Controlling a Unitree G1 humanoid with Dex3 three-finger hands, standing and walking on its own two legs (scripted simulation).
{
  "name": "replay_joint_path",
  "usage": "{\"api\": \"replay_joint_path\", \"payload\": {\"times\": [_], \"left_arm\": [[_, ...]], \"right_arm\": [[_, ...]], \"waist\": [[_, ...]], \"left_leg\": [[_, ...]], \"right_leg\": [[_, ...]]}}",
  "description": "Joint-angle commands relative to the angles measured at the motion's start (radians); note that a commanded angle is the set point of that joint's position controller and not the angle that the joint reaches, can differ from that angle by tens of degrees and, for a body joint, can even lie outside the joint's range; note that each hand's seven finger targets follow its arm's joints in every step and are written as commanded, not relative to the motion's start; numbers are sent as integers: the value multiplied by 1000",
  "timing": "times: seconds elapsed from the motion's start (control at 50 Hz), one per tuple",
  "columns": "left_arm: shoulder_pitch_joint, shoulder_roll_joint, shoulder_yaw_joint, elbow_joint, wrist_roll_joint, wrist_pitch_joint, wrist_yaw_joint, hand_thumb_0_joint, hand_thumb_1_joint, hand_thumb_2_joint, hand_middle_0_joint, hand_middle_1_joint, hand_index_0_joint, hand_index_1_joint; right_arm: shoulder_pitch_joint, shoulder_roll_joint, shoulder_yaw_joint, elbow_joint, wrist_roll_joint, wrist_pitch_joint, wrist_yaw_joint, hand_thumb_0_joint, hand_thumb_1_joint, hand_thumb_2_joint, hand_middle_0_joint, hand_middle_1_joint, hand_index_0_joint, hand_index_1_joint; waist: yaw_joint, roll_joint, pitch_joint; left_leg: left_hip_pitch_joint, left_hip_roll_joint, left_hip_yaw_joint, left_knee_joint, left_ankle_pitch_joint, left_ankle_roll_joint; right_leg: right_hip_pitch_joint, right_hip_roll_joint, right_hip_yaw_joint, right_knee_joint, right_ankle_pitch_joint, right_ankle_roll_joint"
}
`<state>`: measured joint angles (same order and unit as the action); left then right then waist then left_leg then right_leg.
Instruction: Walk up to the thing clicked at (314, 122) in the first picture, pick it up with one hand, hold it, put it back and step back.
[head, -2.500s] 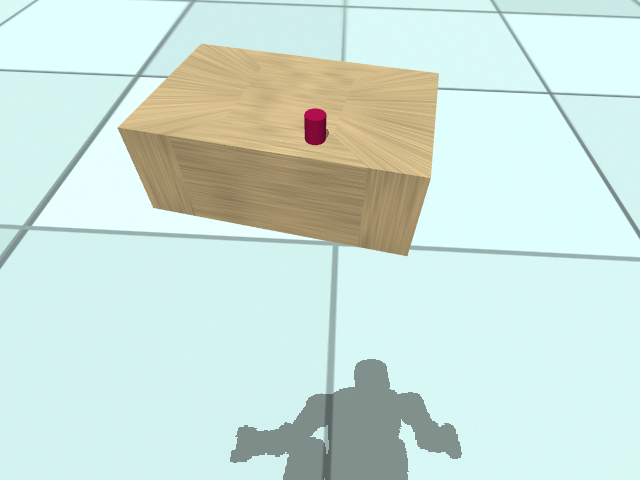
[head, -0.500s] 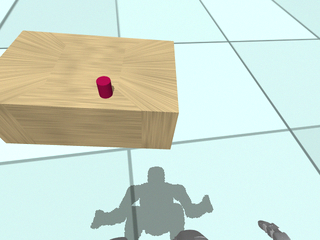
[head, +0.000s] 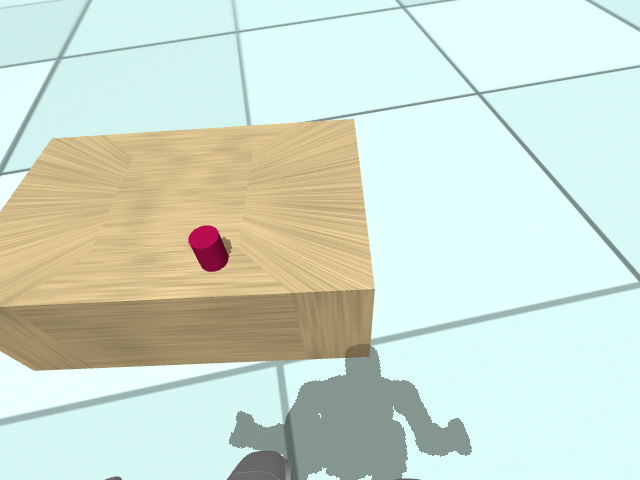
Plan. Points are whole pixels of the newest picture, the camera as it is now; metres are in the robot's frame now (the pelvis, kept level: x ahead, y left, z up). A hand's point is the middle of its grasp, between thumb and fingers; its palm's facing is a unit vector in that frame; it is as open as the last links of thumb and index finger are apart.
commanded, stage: walk up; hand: left
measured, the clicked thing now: (209, 248) +0.68 +0.32 -0.30
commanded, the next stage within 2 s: none
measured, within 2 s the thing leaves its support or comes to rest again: neither
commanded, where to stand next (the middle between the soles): +0.25 +0.06 m, yaw +1 degrees
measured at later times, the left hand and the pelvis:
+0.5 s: hand (103, 427) +0.22 +0.36 -0.15, palm faces -0.04 -0.94 -0.34, open 7.4 cm; pelvis +0.15 +0.08 +0.00, yaw +1 degrees
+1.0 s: hand (145, 373) +0.30 +0.32 -0.15, palm faces -0.01 -0.94 -0.33, open 7.4 cm; pelvis +0.16 +0.07 -0.02, yaw +1 degrees
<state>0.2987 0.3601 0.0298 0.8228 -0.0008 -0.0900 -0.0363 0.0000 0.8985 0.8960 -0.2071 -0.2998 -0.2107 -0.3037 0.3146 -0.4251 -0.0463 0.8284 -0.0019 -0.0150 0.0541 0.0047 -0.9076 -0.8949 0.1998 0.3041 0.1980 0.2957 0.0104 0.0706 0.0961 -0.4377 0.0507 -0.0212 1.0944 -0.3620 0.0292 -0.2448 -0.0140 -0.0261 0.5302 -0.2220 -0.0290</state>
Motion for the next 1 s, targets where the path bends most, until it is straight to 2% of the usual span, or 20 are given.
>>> {"api": "replay_joint_path", "payload": {"times": [0.0, 0.06, 0.14, 0.22, 0.24, 0.26, 0.28, 0.3, 0.36, 0.46, 0.52, 0.6, 0.64, 0.68, 0.7, 0.72, 0.8, 0.92, 0.96, 0.98], "left_arm": [[13, 301, 99, -80, 5, -34, 24, 0, 900, 900, -200, -300, -200, -300], [21, 322, 110, -79, 12, -31, 19, 0, 900, 900, -200, -300, -200, -300], [28, 341, 108, -78, 14, -24, 16, 0, 900, 900, -200, -300, -200, -300], [15, 270, 75, -83, 21, -8, 19, 0, 900, 900, -200, -300, -200, -300], [66, 189, 50, -82, 9, -6, 18, 0, 900, 900, -200, -300, -200, -300], [102, 189, 50, -72, 0, 1, 23, 0, 900, 900, -200, -300, -200, -300], [72, 284, 71, -49, 13, 8, 39, 0, 900, 900, -200, -300, -200, -300], [45, 304, 69, -46, 12, 6, 42, 0, 900, 900, -200, -300, -200, -300], [87, 271, 68, -1, -9, 16, 24, 0, 900, 900, -200, -300, -200, -300], [61, 203, 50, 2, -7, 47, 31, 0, 900, 900, -200, -300, -200, -300], [-34, 181, 45, -9, -3, 54, 39, 0, 900, 900, -200, -300, -200, -300], [-60, 169, 44, 14, -3, 58, 42, 0, 900, 900, -200, -300, -200, -300], [-33, 187, 51, 42, 8, 52, 45, 0, 900, 900, -200, -300, -200, -300], [-42, 297, 83, 31, 19, 41, 50, 0, 900, 900, -200, -300, -200, -300], [-85, 268, 68, 13, 5, 45, 48, 0, 900, 900, -200, -300, -200, -300], [-137, 276, 63, 5, 10, 52, 49, 0, 900, 900, -200, -300, -200, -300], [-198, 242, 57, 4, 26, 72, 51, 0, 900, 900, -200, -300, -200, -300], [-255, 246, 71, 6, 28, 111, 34, 0, 900, 900, -200, -300, -200, -300], [-249, 197, 52, 14, 19, 120, 26, 0, 900, 900, -200, -300, -200, -300], [-240, 163, 45, 17, 8, 122, 21, 0, 900, 900, -200, -300, -200, -300]], "right_arm": [[70, -166, -74, -53, -9, -14, 9, 0, -900, -900, 200, 300, 200, 300], [6, -164, -80, -67, -24, -21, 19, 0, -900, -900, 200, 300, 200, 300], [-50, -167, -85, -78, -26, -44, 24, 0, -900, -900, 200, 300, 200, 300], [154, -218, -111, 1, -31, -64, 2, 0, -900, -900, 200, 300, 200, 300], [218, -283, -128, 5, -40, -72, -10, 0, -900, -900, 200, 300, 200, 300], [173, -327, -129, -35, -30, -78, -13, 0, -900, -900, 200, 300, 200, 300], [136, -343, -134, -42, -6, -73, -10, 0, -900, -900, 200, 300, 200, 300], [118, -311, -123, -46, -2, -69, -16, 0, -900, -900, 200, 300, 200, 300], [47, -223, -82, -60, -2, -83, -31, 0, -900, -900, 200, 300, 200, 300], [36, -193, -62, -70, -1, -77, -58, 0, -900, -900, 200, 300, 200, 300], [46, -202, -60, -56, -1, -68, -72, 0, -900, -900, 200, 300, 200, 300], [-11, -200, -55, -54, 14, -44, -78, 0, -900, -900, 200, 300, 200, 300], [-36, -189, -47, -54, 24, -33, -78, 0, -900, -900, 200, 300, 200, 300], [-4, -108, -19, -59, 37, -34, -77, 0, -900, -900, 200, 300, 200, 300], [28, -102, -12, -30, 31, -15, -85, 0, -900, -900, 200, 300, 200, 300], [6, -138, -23, -11, 22, -5, -93, 0, -900, -900, 200, 300, 200, 300], [-5, -154, -27, 56, 22, 2, -82, 0, -900, -900, 200, 300, 200, 300], [6, -145, -29, 123, -10, -15, -82, 0, -900, -900, 200, 300, 200, 300], [-16, -170, -37, 128, -32, -28, -85, 0, -900, -900, 200, 300, 200, 300], [-72, -214, -42, 110, -40, -37, -84, 0, -900, -900, 200, 300, 200, 300]], "waist": [[-8, -214, -12], [11, -233, 2], [17, -229, -24], [-107, -19, -120], [-125, 225, -139], [-88, 240, -99], [-83, 165, -71], [-62, 85, -23], [-17, 63, 2], [-5, 98, -59], [-23, 91, -66], [-15, 67, -103], [17, -10, -159], [23, -281, -239], [13, -269, -228], [8, -286, -194], [-10, -278, -145], [-15, -247, -158], [-20, -145, -133], [-2, -10, -106]], "left_leg": [[-62, 36, 1, -134, 97, -31], [-50, 63, 19, -285, 107, -47], [84, 54, 38, -435, 136, -30], [444, -8, 43, -553, 30, 15], [499, 164, -238, -738, -193, 72], [498, 343, -588, -876, -217, 145], [442, 403, -649, -838, -173, 235], [343, 383, -556, -825, -45, 249], [269, 202, -175, -784, 350, 107], [312, 182, -22, -687, 875, 148], [286, 179, 3, -648, 953, 135], [272, 176, -13, -559, 808, 137], [249, 134, -1, -436, 680, 98], [83, 5, 62, -194, 186, 13], [80, -64, 18, -160, -227, 3], [111, -33, 6, -181, -316, 3], [116, -54, 18, -226, -157, -13], [216, -72, 81, -532, 28, -20], [280, 4, -55, -673, 25, 9], [228, 152, -308, -792, -174, 70]], "right_leg": [[-21, -194, 184, -290, -45, -177], [-44, -207, 174, -295, -200, -188], [-77, -234, 183, -237, -204, -177], [-238, -149, 100, 150, -100, -107], [-339, -31, -13, 461, -90, -51], [-494, 75, 12, 580, -275, -16], [-483, 0, 89, 654, -330, -29], [-457, -25, 114, 677, -292, -28], [-336, -55, 128, 550, -142, -17], [-258, -31, 55, 410, -60, 20], [-192, -26, 9, 277, -2, 8], [-65, -1, -10, 112, 50, -8], [74, 2, 5, -55, 190, -34], [232, -253, 301, -82, 589, -140], [179, -338, 403, -105, 599, -238], [91, -353, 426, -107, 487, -270], [3, -217, 267, -129, 252, -175], [-56, -177, 212, -116, -160, -129], [-179, -159, 206, -85, -303, -69], [-231, -86, 161, 17, -306, -14]]}}
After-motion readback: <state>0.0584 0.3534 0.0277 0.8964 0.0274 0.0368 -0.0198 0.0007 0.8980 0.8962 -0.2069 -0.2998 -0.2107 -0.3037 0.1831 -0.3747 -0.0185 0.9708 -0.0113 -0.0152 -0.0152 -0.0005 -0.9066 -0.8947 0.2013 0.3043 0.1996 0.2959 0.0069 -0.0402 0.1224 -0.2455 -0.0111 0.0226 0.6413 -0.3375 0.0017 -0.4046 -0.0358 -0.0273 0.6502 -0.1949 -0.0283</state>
